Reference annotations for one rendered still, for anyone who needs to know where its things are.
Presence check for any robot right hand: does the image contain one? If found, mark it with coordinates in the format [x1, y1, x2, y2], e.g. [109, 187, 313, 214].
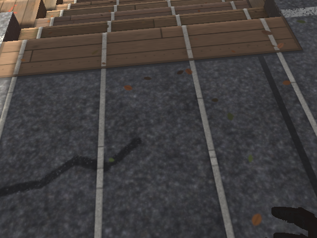
[265, 206, 317, 238]

